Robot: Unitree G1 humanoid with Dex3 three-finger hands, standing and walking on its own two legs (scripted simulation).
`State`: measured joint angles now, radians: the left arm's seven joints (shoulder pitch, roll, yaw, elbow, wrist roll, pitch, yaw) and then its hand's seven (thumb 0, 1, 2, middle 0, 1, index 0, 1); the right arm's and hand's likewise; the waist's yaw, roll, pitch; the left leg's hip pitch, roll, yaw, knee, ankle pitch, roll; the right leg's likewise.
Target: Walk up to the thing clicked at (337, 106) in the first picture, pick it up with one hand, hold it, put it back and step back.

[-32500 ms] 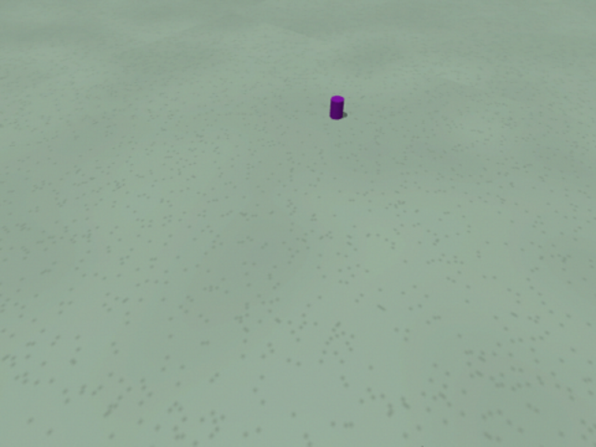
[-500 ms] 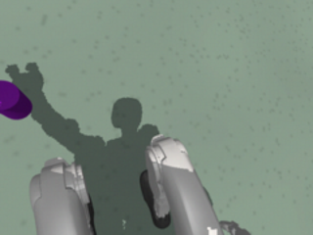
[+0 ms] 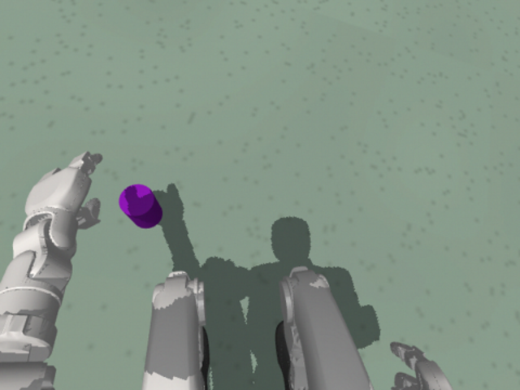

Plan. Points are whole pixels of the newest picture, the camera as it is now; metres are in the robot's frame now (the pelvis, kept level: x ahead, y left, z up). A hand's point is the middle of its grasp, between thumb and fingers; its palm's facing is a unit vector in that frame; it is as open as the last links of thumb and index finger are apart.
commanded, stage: home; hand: left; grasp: from above
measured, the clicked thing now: (142, 207) +0.51 +0.26 -0.41
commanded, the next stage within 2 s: none
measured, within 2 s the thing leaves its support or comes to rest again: neither
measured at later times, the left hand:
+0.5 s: hand (43, 296) +0.27 +0.22 +0.09, palm faces +0.03 -0.93 -0.36, open 7.4 cm
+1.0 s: hand out of the picture +0.22 +0.20 +0.20, palm faces +0.18 -0.96 -0.20, open 7.4 cm
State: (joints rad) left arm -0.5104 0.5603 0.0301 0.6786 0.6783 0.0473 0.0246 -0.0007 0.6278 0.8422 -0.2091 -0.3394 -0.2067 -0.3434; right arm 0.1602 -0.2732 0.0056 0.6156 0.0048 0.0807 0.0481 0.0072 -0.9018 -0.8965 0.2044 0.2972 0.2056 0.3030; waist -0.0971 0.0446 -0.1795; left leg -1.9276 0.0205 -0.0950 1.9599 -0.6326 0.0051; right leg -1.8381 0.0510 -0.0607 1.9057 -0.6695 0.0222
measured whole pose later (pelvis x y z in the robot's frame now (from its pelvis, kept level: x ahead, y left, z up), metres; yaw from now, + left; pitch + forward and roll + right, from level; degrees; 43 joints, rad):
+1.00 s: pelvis +0.09 +0.01 +0.25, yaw +7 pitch +10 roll -3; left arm 0.51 0.22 0.03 -0.13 -0.06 0.45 0.03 0.01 0.90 0.90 -0.20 -0.30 -0.20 -0.30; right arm 0.27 -0.22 0.04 0.51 0.02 -0.20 -0.19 0.02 -0.90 -0.90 0.21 0.30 0.21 0.30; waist -0.03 0.05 -0.17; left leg -0.70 0.00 -0.07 1.00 -0.48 0.00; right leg -0.61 0.02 -0.04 0.93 -0.50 0.01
